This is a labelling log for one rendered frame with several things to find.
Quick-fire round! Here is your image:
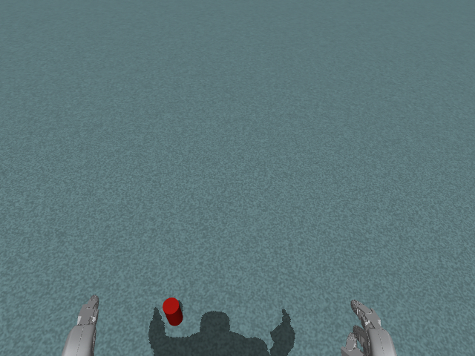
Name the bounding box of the can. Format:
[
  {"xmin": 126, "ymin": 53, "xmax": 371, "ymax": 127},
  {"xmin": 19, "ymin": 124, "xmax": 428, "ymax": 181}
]
[{"xmin": 163, "ymin": 297, "xmax": 183, "ymax": 326}]

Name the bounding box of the left robot hand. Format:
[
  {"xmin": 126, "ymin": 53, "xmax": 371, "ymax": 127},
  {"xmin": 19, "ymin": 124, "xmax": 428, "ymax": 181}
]
[{"xmin": 62, "ymin": 295, "xmax": 99, "ymax": 356}]

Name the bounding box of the right robot hand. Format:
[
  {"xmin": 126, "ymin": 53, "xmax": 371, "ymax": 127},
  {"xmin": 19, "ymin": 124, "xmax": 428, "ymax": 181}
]
[{"xmin": 341, "ymin": 300, "xmax": 397, "ymax": 356}]

